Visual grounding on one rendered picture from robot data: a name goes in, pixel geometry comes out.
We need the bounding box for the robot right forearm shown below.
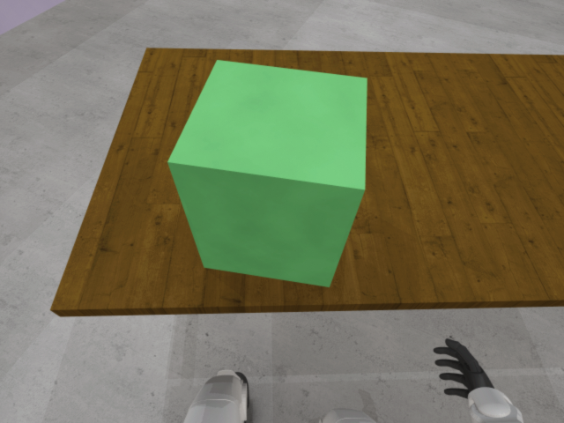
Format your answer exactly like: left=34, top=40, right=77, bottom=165
left=468, top=387, right=523, bottom=423

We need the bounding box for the table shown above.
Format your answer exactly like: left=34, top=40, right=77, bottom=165
left=50, top=48, right=564, bottom=317

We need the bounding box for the right robot hand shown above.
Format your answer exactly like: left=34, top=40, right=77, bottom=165
left=434, top=338, right=494, bottom=399

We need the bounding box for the left robot thigh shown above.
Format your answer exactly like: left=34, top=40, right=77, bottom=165
left=183, top=375, right=248, bottom=423

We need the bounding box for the carton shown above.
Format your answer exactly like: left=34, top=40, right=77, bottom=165
left=167, top=60, right=367, bottom=287

